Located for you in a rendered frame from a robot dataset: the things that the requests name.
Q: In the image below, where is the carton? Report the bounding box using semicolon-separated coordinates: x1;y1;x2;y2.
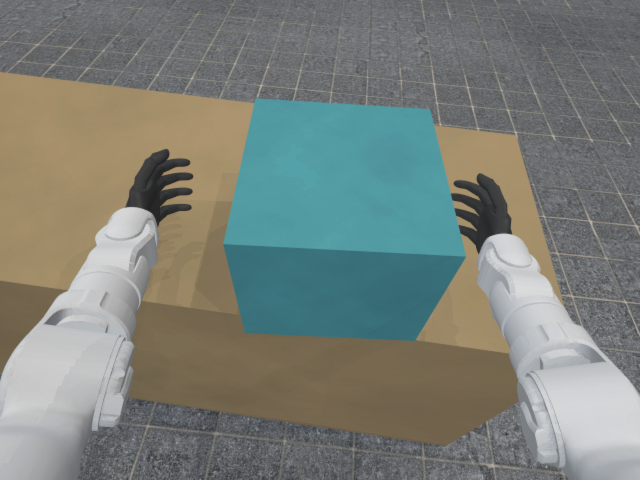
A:
223;98;466;341

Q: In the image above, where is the right robot hand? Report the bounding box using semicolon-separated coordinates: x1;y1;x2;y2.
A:
451;173;512;254

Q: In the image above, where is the right robot upper arm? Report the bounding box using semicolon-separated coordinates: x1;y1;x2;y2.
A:
517;362;640;480

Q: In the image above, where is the left robot upper arm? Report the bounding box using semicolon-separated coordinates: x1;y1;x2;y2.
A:
0;324;135;480

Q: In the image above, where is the robot left forearm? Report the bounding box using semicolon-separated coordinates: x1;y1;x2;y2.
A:
0;207;159;417

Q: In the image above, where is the robot right forearm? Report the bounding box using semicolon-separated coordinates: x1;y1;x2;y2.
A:
477;234;640;407

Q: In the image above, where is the pedestal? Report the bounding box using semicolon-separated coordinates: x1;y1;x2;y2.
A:
0;72;565;446

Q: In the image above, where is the left robot hand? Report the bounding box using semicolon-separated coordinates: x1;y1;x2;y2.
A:
125;149;193;227

